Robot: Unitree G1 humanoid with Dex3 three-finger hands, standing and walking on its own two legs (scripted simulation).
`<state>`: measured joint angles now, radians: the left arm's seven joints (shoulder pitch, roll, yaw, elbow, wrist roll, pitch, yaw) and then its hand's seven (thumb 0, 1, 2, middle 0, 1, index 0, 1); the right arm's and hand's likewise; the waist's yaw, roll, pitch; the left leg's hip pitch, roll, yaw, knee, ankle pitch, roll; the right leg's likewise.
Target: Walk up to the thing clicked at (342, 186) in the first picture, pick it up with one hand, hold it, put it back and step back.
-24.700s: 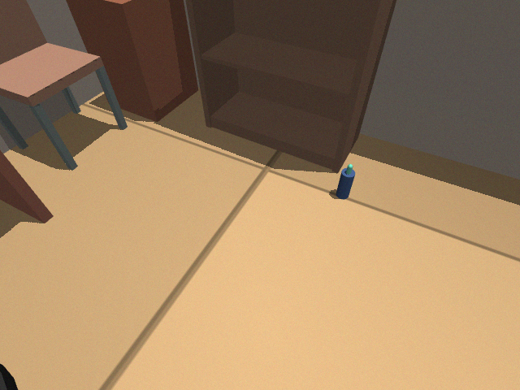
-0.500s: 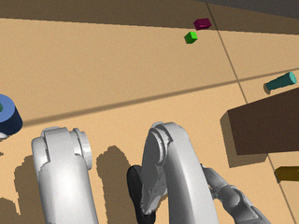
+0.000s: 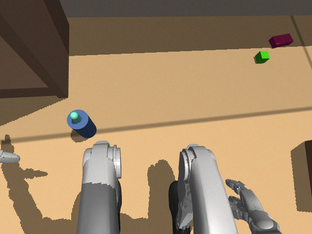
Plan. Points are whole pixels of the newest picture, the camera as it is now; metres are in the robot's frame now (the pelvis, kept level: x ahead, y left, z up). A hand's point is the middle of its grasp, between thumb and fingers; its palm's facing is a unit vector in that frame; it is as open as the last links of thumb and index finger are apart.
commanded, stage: home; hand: left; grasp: from the side
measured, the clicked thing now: (81, 123) +0.41 +0.27 -0.28
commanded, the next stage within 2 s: none
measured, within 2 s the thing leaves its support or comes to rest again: neither
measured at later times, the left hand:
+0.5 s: hand out of the picture +0.26 +0.29 +0.14, palm faces +0.28 -0.86 -0.42, open 17.3 cm
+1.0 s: hand out of the picture +0.24 +0.21 +0.28, palm faces +0.24 -0.92 -0.30, open 17.4 cm
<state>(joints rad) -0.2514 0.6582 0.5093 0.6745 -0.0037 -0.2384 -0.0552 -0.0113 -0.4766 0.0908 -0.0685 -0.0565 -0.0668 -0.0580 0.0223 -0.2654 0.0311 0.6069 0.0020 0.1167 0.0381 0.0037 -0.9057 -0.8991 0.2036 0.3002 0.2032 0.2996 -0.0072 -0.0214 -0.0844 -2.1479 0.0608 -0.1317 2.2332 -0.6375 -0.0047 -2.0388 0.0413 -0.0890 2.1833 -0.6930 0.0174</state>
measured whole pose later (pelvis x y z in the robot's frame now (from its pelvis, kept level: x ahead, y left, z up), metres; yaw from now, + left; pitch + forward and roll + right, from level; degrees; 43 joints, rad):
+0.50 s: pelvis +0.06 +0.00 +0.23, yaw +7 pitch +23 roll -3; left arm 0.17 0.33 0.18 0.29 -0.01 0.15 0.16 -0.01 -0.50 0.07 -0.06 -0.06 -0.06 -0.06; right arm 0.14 -0.24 0.01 0.51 0.05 0.02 -0.12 0.01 -0.90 -0.90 0.20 0.30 0.20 0.30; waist -0.04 0.01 -0.17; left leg -1.28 0.05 -0.06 1.46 -0.58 -0.02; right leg -1.20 0.01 -0.06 1.42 -0.63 0.00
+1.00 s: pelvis +0.10 +0.01 +0.33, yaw +8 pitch +9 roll -2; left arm 0.49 0.21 -0.02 -0.05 -0.01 0.27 0.16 -0.01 -0.53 0.06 -0.06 -0.05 -0.06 -0.05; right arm 0.29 -0.20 0.03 0.46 0.03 -0.06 -0.18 0.01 -0.90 -0.90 0.20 0.30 0.20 0.30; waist -0.03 0.05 -0.13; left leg -0.68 0.04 -0.03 1.00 -0.48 0.00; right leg -0.59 0.00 -0.04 0.94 -0.51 0.01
